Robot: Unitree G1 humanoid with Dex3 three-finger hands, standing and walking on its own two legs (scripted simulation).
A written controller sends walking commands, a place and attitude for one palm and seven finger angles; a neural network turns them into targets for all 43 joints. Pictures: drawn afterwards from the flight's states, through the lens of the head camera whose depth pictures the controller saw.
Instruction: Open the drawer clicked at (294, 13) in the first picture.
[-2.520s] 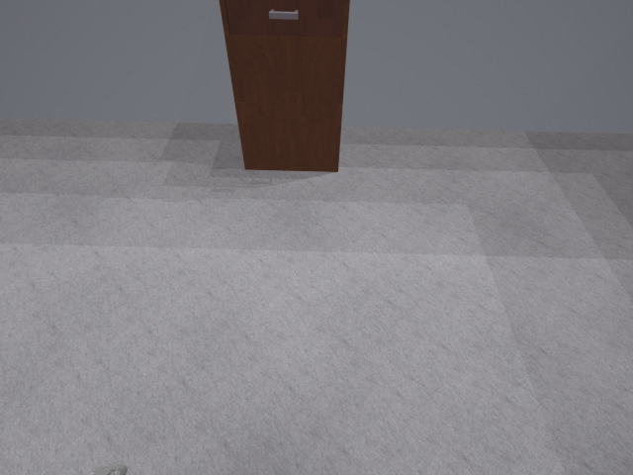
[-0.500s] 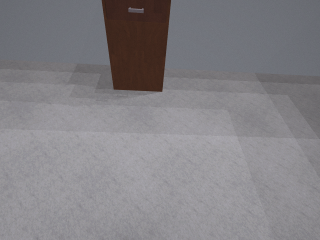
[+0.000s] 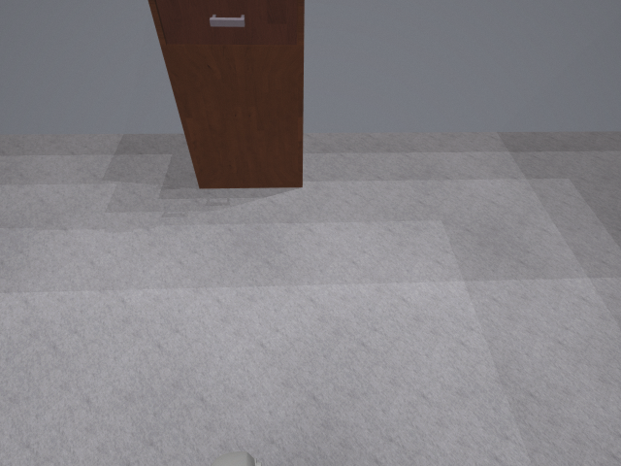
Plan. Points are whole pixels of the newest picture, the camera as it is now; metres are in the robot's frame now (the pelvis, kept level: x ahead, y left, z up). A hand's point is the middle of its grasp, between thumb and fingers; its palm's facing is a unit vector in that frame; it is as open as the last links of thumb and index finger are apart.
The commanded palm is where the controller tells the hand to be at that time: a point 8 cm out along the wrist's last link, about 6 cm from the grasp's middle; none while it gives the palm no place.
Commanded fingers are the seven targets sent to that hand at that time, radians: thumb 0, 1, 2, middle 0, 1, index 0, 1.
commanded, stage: walk to a spot facing it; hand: left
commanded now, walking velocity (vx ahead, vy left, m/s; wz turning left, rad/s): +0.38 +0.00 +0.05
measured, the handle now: (228, 19) +1.36 +0.29 +0.00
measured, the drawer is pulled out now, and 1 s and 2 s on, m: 0.00 0.00 0.00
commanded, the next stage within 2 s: take the last steps up to it in 0.88 s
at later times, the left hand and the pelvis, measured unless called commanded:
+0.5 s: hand (171, 402) +0.24 +0.23 -0.16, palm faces +0.03 -0.99 -0.14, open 7.4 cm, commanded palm none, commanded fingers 0.00 0.90 0.90 -0.20 -0.30 -0.20 -0.30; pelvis +0.22 +0.05 +0.02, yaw -2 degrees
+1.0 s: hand (226, 270) +0.50 +0.18 -0.16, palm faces +0.02 -0.98 -0.19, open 7.2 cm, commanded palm none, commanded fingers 0.00 0.90 0.90 -0.20 -0.30 -0.20 -0.30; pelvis +0.47 +0.00 +0.01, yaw +0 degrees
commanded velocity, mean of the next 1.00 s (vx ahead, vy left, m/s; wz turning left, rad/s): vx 0.33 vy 0.00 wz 0.04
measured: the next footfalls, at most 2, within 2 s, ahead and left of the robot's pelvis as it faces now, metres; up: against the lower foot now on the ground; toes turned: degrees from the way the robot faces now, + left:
left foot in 0.22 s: +0.21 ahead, +0.14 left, +0.00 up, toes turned +11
right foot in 0.70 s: +0.47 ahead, -0.12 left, +0.00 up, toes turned -13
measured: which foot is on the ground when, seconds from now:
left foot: up 0.00-0.20, down 0.22-0.72, up 0.74-1.00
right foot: down 0.00-0.22, up 0.24-0.68, down 0.70-1.00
